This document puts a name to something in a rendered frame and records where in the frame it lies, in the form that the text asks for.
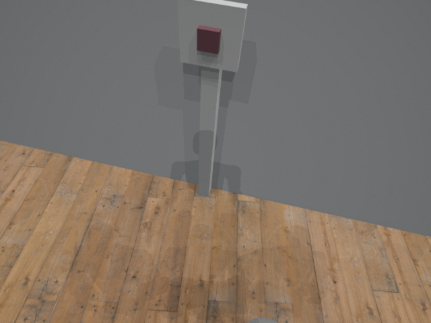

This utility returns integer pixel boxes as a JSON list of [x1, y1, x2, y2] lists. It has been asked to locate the button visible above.
[[197, 25, 221, 54]]

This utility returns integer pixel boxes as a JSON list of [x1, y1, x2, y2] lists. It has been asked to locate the panel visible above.
[[177, 0, 248, 197]]

